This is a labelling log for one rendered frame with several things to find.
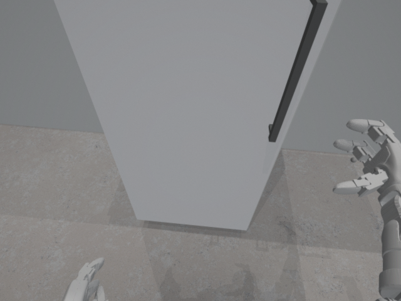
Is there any fridge door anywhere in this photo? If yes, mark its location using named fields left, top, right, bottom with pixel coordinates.
left=54, top=0, right=341, bottom=230

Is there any handle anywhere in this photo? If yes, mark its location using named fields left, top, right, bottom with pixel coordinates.
left=268, top=0, right=328, bottom=142

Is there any right robot forearm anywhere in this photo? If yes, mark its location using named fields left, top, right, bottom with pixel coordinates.
left=378, top=183, right=401, bottom=301

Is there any robot right hand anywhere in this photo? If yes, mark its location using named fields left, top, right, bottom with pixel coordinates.
left=333, top=119, right=401, bottom=198

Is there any robot left hand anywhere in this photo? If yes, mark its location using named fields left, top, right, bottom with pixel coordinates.
left=62, top=257, right=108, bottom=301

